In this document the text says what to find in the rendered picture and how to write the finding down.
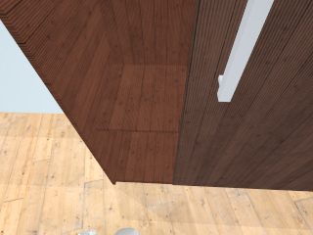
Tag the wardrobe door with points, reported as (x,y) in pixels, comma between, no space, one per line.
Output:
(262,138)

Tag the handle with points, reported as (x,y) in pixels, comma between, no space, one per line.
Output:
(253,19)

